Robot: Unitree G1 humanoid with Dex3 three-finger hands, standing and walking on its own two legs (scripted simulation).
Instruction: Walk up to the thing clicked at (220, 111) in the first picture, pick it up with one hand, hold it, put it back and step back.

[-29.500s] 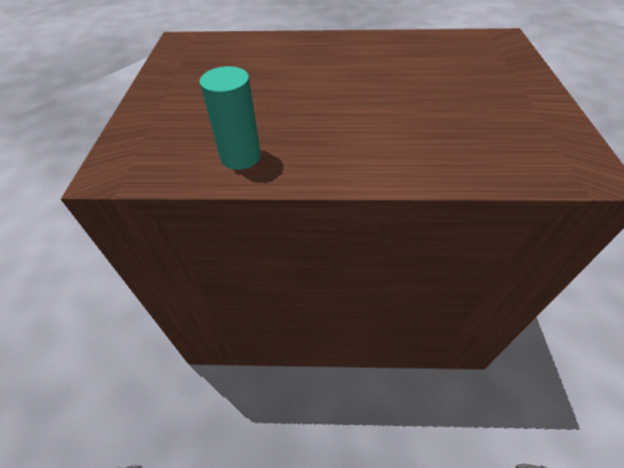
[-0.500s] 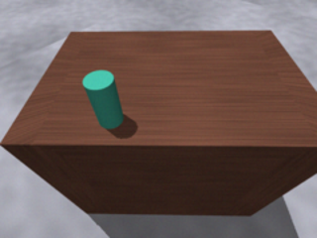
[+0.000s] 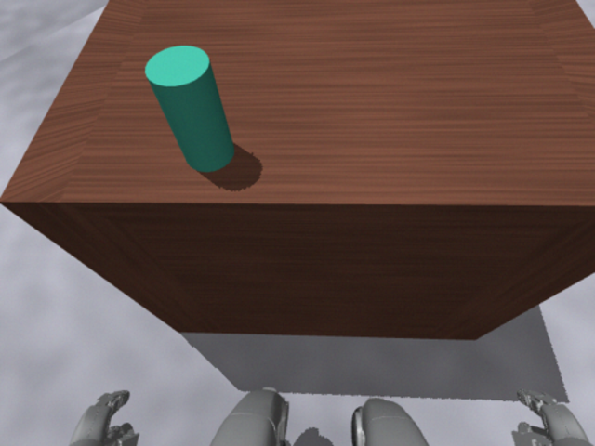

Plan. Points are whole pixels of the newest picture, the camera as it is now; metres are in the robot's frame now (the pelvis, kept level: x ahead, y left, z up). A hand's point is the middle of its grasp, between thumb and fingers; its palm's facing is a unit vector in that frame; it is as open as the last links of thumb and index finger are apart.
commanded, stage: step back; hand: left
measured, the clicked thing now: (196, 115) +0.50 +0.15 +0.12
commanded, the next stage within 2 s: none
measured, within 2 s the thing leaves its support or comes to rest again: neither
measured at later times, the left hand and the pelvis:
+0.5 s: hand out of the picture +0.00 +0.28 -0.15, palm faces -0.08 -0.91 -0.40, open 7.4 cm; pelvis -0.10 +0.01 -0.01, yaw -4 degrees
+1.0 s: hand out of the picture -0.11 +0.31 -0.14, palm faces +0.00 -0.92 -0.38, open 7.4 cm; pelvis -0.23 +0.04 +0.00, yaw -1 degrees
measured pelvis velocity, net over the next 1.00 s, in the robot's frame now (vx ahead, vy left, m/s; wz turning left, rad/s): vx -0.23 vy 0.04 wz -0.03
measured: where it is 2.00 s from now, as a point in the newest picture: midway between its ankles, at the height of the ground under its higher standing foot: outside the picture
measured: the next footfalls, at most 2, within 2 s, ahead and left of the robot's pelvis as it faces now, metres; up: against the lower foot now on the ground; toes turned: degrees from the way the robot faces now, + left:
left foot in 0.10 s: +0.00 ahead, +0.14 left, +0.00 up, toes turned +0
right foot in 0.46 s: -0.07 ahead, -0.09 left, +0.00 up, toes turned -1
